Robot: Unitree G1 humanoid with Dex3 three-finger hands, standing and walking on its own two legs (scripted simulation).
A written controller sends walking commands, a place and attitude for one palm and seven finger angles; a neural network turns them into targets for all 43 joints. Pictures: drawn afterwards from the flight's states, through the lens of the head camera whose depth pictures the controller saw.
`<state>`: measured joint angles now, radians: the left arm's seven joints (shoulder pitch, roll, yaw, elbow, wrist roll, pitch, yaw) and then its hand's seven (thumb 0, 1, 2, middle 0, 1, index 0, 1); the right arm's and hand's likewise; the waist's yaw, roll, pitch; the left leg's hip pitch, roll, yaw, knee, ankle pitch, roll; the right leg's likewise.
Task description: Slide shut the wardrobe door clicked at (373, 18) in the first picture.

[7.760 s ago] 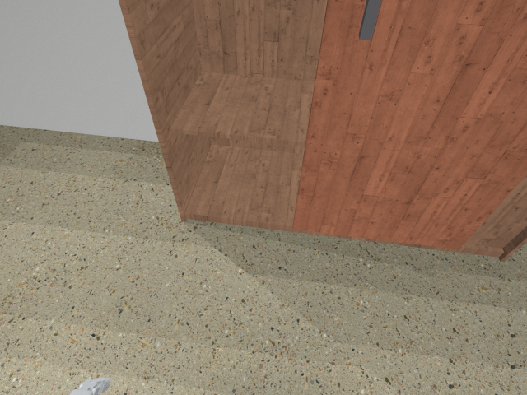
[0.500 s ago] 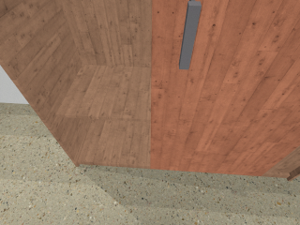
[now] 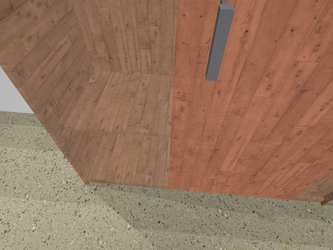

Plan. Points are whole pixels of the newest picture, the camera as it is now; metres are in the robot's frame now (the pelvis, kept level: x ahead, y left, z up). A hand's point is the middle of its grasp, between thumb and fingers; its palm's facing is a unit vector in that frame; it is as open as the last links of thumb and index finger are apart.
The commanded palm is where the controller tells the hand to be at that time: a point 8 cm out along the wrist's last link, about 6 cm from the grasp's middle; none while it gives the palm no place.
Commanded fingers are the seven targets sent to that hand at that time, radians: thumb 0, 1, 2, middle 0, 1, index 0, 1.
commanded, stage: look again from close up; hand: right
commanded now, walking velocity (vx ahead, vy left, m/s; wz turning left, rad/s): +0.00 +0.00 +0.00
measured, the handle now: (216, 41) +0.52 -0.08 +0.24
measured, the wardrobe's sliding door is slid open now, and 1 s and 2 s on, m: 0.51 0.51 0.51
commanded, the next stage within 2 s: raise the hand with hooked fingers in 0.32 s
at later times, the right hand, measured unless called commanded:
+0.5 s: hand out of the picture +0.04 -0.17 -0.15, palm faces +0.17 +0.95 -0.25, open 7.2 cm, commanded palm +0.11 -0.20 -0.05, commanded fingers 0.00 -0.78 -0.85 0.21 0.38 0.21 0.38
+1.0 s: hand (263, 247) +0.14 -0.16 +0.04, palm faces +0.15 +0.99 -0.07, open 9.5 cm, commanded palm +0.13 -0.22 +0.05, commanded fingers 0.00 -0.20 -0.60 0.25 0.75 0.25 0.75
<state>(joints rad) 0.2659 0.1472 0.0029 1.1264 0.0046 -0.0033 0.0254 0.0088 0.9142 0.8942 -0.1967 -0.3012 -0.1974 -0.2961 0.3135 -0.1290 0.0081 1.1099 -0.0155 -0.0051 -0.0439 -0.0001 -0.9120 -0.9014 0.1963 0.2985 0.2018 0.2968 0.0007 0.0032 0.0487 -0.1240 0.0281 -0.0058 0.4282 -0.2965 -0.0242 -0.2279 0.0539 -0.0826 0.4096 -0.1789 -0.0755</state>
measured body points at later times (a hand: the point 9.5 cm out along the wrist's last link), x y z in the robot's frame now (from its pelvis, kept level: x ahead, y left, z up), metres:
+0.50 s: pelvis +0.00 +0.02 +0.00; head +0.03 +0.02 +0.45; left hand +0.03 +0.25 -0.15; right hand +0.03 -0.22 -0.13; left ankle -0.04 +0.13 -0.74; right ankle +0.03 -0.07 -0.74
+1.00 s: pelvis -0.03 +0.07 -0.04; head -0.02 +0.07 +0.41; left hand +0.21 +0.28 -0.09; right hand +0.13 -0.22 +0.05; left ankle -0.04 +0.13 -0.74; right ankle +0.03 -0.07 -0.74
